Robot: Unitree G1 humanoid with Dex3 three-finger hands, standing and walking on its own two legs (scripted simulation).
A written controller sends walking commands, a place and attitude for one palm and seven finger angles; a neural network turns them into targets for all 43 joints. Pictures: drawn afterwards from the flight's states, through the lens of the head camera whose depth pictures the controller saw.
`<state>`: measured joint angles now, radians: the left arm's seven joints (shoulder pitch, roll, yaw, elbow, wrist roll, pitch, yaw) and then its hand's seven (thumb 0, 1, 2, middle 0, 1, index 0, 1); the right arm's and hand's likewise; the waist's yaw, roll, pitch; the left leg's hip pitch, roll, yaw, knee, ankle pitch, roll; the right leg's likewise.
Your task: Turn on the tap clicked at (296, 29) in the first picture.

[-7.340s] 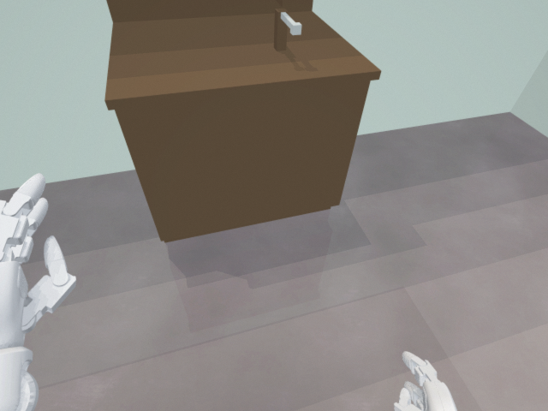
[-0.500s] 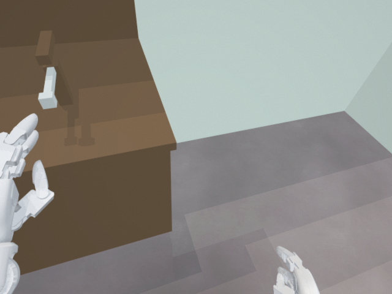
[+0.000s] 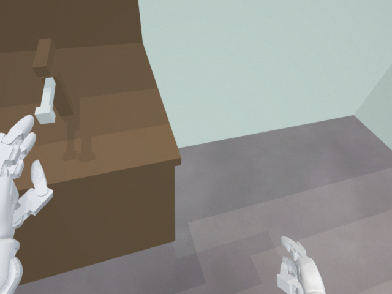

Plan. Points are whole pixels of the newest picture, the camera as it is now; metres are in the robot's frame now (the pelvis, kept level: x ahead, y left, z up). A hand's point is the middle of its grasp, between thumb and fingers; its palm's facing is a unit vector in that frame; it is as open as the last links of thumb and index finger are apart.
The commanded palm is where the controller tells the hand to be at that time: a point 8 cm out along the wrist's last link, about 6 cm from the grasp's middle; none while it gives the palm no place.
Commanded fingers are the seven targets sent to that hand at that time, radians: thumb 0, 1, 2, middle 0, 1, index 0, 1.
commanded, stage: come to a stop and stand still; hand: left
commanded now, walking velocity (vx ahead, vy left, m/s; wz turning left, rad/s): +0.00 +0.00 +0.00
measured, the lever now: (45, 114) +0.42 +0.38 +0.12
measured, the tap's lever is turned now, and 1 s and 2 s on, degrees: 0 0 0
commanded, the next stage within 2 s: look again from close up in 0.50 s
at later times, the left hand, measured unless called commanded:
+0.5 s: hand (61, 196) +0.21 +0.23 +0.15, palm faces +0.38 -0.86 -0.33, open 7.4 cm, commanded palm +0.16 +0.27 +0.17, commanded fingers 0.00 0.90 0.90 -0.20 -0.30 -0.20 -0.30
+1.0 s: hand (44, 187) +0.22 +0.25 +0.17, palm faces +0.39 -0.81 -0.44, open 7.4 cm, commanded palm +0.14 +0.28 +0.17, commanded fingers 0.00 0.90 0.90 -0.20 -0.30 -0.20 -0.30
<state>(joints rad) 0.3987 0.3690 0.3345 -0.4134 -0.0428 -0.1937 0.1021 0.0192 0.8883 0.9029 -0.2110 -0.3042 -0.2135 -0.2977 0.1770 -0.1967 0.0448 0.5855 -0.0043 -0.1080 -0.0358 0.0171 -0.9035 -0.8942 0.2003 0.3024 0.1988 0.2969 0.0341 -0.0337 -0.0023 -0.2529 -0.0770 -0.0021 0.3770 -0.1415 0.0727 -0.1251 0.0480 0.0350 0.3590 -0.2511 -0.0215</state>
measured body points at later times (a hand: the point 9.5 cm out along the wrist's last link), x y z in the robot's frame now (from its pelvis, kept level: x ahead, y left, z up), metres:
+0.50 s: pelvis +0.00 -0.01 +0.00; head +0.00 +0.00 +0.45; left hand +0.19 +0.27 +0.17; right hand +0.17 -0.24 -0.08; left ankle +0.03 +0.07 -0.74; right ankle -0.04 -0.11 -0.74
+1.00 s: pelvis -0.01 -0.01 +0.00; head +0.01 +0.01 +0.45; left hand +0.19 +0.29 +0.19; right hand +0.17 -0.22 -0.08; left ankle +0.03 +0.07 -0.74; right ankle -0.04 -0.11 -0.74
